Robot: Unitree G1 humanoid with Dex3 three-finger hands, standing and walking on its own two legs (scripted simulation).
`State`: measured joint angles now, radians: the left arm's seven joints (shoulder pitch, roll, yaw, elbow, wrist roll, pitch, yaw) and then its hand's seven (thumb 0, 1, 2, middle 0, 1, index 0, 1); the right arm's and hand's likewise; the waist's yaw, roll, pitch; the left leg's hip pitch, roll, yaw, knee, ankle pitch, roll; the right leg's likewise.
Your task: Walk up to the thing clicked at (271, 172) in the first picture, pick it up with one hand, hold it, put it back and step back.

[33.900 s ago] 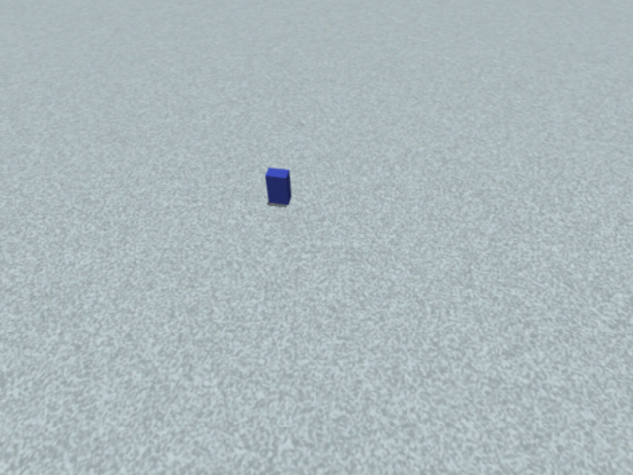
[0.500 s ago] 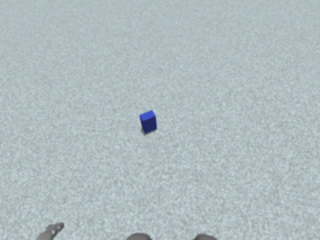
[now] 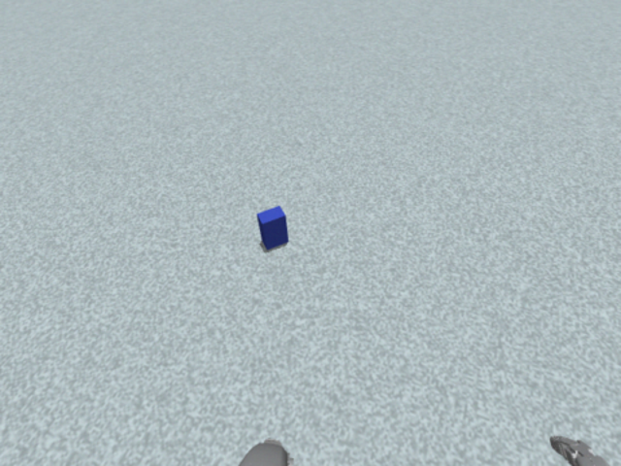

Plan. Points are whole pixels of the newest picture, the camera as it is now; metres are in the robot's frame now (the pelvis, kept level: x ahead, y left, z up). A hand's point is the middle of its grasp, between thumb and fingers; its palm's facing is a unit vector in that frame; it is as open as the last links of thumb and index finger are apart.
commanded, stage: step back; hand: left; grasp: from the side
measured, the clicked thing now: (273, 228) +1.05 +0.25 -0.67
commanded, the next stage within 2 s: stand in 1.08 s
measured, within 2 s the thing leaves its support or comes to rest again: neither
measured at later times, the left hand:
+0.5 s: hand out of the picture +0.05 +0.29 -0.13, palm faces +0.06 -0.91 -0.40, open 7.4 cm
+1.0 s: hand out of the picture +0.09 +0.30 -0.14, palm faces +0.13 -0.93 -0.34, open 7.4 cm
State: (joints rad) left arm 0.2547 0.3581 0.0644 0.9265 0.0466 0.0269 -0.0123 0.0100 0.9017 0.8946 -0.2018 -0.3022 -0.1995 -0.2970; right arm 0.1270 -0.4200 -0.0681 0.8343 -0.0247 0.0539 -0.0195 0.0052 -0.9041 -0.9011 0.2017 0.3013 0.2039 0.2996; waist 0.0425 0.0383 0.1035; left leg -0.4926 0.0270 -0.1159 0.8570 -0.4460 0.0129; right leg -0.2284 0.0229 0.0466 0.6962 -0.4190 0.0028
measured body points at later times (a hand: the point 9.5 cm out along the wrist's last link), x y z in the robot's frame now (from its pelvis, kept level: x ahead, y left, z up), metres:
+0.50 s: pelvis -0.01 +0.00 +0.01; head +0.01 +0.01 +0.46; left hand +0.05 +0.34 -0.10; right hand +0.05 -0.30 -0.11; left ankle -0.02 +0.13 -0.72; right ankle +0.04 -0.11 -0.71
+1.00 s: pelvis +0.03 +0.03 +0.02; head +0.05 +0.05 +0.47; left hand +0.08 +0.35 -0.11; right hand +0.15 -0.25 -0.11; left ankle +0.03 +0.15 -0.72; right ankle +0.04 -0.11 -0.72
